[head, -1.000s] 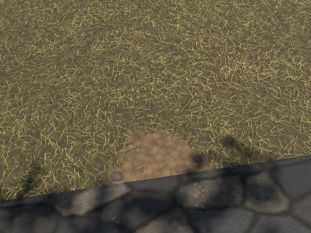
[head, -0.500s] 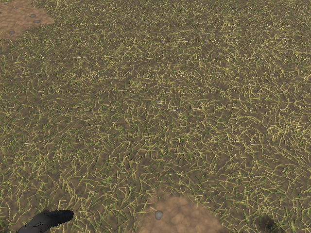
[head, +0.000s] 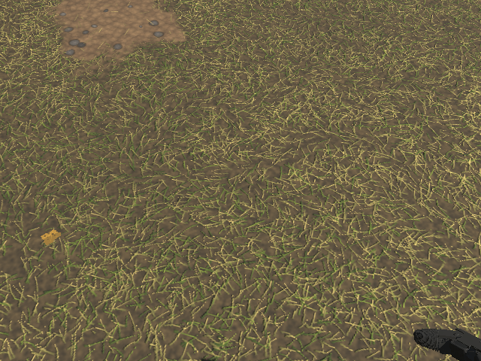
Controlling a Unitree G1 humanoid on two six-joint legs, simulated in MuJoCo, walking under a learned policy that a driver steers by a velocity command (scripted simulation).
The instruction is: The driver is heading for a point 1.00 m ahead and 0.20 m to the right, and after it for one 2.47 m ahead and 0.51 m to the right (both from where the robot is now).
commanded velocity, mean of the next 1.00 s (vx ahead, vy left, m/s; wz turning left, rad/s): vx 0.19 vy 0.00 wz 0.02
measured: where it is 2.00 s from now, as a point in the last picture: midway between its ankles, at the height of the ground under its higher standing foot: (261, 255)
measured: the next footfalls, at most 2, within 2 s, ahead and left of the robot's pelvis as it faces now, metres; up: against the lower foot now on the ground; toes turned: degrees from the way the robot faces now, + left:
right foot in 0.40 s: +0.34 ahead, -0.11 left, +0.00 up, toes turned -2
left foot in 0.66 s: +0.24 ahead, +0.13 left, +0.00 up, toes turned +0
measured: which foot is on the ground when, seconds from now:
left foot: down 0.00-0.44, up 0.46-0.64, down 0.66-1.00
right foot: up 0.00-0.38, down 0.40-1.00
